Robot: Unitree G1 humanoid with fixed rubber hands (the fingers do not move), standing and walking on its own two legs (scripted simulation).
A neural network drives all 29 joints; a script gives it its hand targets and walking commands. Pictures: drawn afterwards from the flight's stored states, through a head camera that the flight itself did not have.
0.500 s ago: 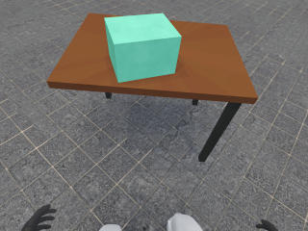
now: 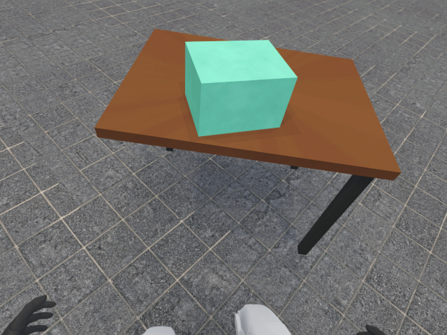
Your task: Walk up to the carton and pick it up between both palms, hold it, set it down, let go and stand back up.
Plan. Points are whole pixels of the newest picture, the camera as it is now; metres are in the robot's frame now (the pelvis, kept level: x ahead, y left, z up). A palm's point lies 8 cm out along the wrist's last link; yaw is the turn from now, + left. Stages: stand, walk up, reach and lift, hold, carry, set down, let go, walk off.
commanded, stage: walk up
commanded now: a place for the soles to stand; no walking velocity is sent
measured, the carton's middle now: (234, 86) +0.74 -0.05 +0.02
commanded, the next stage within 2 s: none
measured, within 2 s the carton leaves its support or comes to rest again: neither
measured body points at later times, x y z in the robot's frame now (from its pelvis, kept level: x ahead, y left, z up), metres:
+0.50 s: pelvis +0.15 +0.01 -0.02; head +0.14 +0.02 +0.43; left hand +0.25 +0.34 -0.10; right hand +0.26 -0.30 -0.09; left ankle +0.20 +0.12 -0.71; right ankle +0.18 -0.15 -0.70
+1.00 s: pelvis +0.28 -0.02 -0.02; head +0.30 -0.01 +0.43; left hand +0.40 +0.29 -0.10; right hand +0.38 -0.33 -0.10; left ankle +0.26 +0.12 -0.71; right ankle +0.36 -0.15 -0.71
